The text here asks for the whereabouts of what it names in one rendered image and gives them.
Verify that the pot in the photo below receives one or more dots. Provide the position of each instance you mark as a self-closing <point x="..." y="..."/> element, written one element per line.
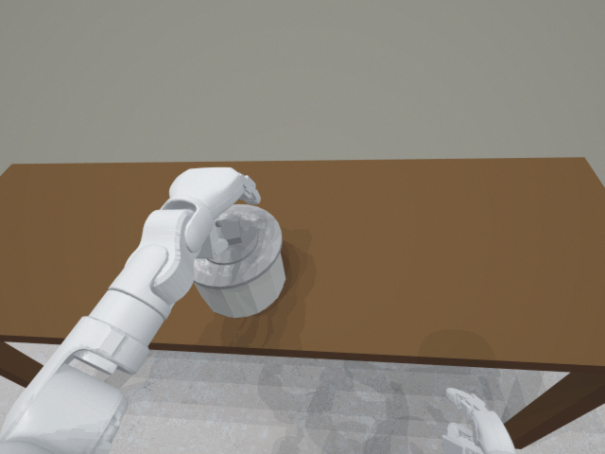
<point x="249" y="299"/>

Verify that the table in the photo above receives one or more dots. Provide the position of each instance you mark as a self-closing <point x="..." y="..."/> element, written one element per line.
<point x="490" y="262"/>

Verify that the robot right hand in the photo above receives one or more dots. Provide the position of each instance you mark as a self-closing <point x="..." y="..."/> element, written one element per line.
<point x="489" y="433"/>

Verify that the left robot upper arm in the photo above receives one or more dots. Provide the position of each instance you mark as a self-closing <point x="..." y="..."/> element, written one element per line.
<point x="75" y="413"/>

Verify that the knob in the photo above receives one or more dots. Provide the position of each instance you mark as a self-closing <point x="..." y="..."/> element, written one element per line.
<point x="230" y="230"/>

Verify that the robot left hand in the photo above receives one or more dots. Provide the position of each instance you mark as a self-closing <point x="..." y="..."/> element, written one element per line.
<point x="218" y="188"/>

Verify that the robot left forearm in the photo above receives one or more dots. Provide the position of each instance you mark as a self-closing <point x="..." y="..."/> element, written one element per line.
<point x="118" y="331"/>

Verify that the lid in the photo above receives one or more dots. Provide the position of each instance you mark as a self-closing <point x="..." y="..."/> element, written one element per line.
<point x="244" y="262"/>

